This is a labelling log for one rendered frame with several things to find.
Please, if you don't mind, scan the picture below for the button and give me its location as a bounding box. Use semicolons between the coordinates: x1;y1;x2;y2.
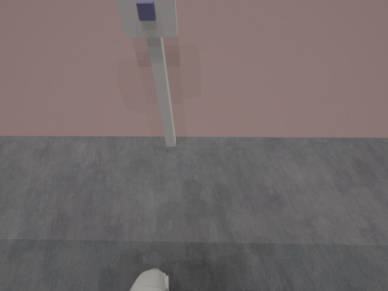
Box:
136;1;156;21

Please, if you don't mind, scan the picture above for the panel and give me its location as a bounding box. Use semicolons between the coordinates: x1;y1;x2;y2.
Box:
116;0;178;147

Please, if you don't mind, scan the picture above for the left robot thigh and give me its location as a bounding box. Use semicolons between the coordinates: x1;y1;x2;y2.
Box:
130;270;169;291

